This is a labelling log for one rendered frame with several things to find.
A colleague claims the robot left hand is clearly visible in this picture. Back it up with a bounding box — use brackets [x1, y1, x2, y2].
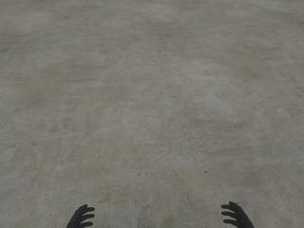
[66, 204, 95, 228]

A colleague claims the robot right hand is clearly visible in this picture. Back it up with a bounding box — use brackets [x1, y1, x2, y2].
[220, 201, 255, 228]

